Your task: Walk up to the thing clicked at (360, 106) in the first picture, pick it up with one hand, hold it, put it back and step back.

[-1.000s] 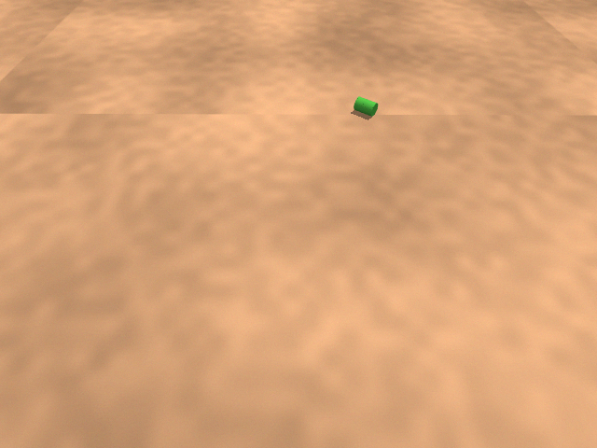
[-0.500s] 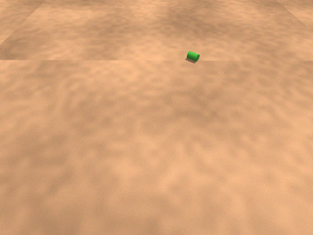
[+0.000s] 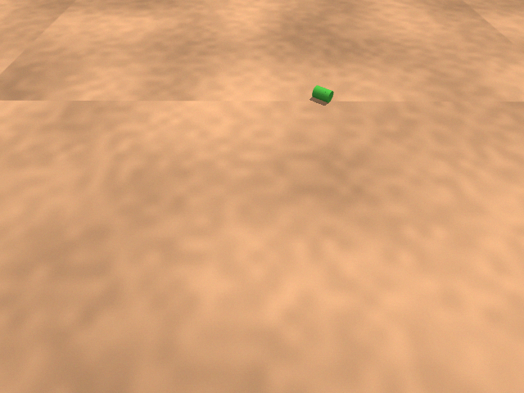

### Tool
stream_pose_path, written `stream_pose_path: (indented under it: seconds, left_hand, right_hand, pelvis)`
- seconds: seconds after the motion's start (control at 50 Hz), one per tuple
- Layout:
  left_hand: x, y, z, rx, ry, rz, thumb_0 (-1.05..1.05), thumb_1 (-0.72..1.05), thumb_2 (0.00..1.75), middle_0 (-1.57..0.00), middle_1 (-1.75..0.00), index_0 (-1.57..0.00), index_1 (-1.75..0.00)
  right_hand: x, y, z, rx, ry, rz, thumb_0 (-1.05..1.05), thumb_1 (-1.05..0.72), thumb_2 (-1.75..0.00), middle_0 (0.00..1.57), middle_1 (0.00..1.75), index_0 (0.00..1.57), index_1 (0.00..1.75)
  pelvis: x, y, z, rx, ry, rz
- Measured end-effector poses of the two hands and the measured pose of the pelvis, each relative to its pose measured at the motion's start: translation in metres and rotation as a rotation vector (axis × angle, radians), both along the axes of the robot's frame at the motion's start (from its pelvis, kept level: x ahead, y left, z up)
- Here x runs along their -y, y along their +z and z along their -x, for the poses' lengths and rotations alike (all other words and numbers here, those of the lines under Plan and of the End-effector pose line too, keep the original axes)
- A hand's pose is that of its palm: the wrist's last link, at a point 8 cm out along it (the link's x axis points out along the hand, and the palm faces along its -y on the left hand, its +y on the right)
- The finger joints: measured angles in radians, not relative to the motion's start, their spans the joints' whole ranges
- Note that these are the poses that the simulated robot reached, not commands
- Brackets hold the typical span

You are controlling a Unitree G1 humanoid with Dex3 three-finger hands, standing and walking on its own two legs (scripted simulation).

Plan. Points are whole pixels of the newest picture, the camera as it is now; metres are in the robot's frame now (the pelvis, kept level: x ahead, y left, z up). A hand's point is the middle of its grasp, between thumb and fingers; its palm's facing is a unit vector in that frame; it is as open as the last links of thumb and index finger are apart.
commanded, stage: stand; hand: left
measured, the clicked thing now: (322, 94) +2.01 -0.46 -0.74
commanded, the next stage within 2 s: walk up in 0.12 s
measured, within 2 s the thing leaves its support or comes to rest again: neither
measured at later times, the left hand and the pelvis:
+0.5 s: hand (157, 334) +0.24 +0.20 -0.14, palm faces -0.19 -0.86 -0.47, open 7.4 cm; pelvis +0.08 -0.09 -0.04, yaw -13 degrees
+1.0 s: hand (212, 230) +0.50 +0.12 -0.18, palm faces -0.40 -0.83 -0.38, open 7.4 cm; pelvis +0.36 -0.13 -0.03, yaw -23 degrees
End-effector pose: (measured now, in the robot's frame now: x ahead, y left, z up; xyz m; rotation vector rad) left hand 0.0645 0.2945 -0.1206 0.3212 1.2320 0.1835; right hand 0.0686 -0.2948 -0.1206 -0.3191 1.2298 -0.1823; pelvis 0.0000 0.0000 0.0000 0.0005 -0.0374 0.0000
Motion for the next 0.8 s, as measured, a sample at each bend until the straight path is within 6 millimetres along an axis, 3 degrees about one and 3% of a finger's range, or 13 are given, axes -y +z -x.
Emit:
stream_pose_path:
  seconds: [0.14,0.22,0.36,0.46,0.5,0.54,0.68,0.8]
  left_hand:
    - [0.000,0.001,-0.002,0.007,0.000,0.006,0.00,0.91,0.90,-0.21,-0.30,-0.20,-0.30]
    - [-0.005,0.003,-0.014,-0.021,-0.064,0.007,0.01,0.91,0.90,-0.21,-0.30,-0.20,-0.30]
    - [0.011,0.027,-0.093,0.043,-0.194,-0.029,0.01,0.91,0.90,-0.21,-0.30,-0.20,-0.30]
    - [0.043,0.031,-0.161,0.138,-0.266,-0.097,0.01,0.91,0.90,-0.20,-0.30,-0.20,-0.30]
    - [0.057,0.027,-0.179,0.194,-0.260,-0.116,0.01,0.91,0.90,-0.20,-0.30,-0.20,-0.30]
    - [0.073,0.026,-0.186,0.199,-0.248,-0.103,0.00,0.91,0.90,-0.20,-0.30,-0.20,-0.30]
    - [0.113,0.027,-0.207,0.078,-0.271,-0.047,0.00,0.91,0.90,-0.21,-0.30,-0.20,-0.30]
    - [0.126,0.014,-0.266,0.022,-0.314,-0.019,0.01,0.90,0.90,-0.21,-0.30,-0.21,-0.30]
  right_hand:
    - [0.001,0.000,-0.002,0.009,-0.002,-0.005,0.00,-0.90,-0.90,0.21,0.30,0.20,0.30]
    - [0.017,0.006,-0.004,0.135,-0.055,-0.007,0.01,-0.90,-0.90,0.21,0.30,0.20,0.30]
    - [0.075,0.009,0.018,0.145,-0.153,0.043,0.00,-0.90,-0.90,0.21,0.31,0.20,0.30]
    - [0.132,-0.013,0.013,0.120,-0.213,0.069,0.01,-0.90,-0.90,0.21,0.31,0.20,0.30]
    - [0.149,-0.024,0.002,0.099,-0.220,0.075,0.01,-0.90,-0.90,0.21,0.30,0.20,0.30]
    - [0.156,-0.023,-0.017,0.096,-0.220,0.058,0.01,-0.90,-0.90,0.20,0.30,0.20,0.30]
    - [0.157,0.004,-0.097,0.188,-0.194,-0.017,0.01,-0.91,-0.90,0.20,0.30,0.20,0.30]
    - [0.166,0.014,-0.156,0.162,-0.207,-0.001,0.01,-0.90,-0.90,0.21,0.30,0.20,0.30]
  pelvis:
    - [0.001,0.000,-0.001,-0.003,-0.008,-0.002]
    - [0.003,-0.005,-0.007,-0.024,-0.085,-0.016]
    - [0.033,-0.008,-0.036,-0.012,-0.173,-0.025]
    - [0.074,-0.030,-0.071,0.001,-0.225,-0.030]
    - [0.088,-0.039,-0.082,0.004,-0.235,-0.003]
    - [0.097,-0.036,-0.095,0.006,-0.252,0.010]
    - [0.118,-0.010,-0.154,0.005,-0.310,0.018]
    - [0.128,-0.009,-0.222,-0.021,-0.352,0.029]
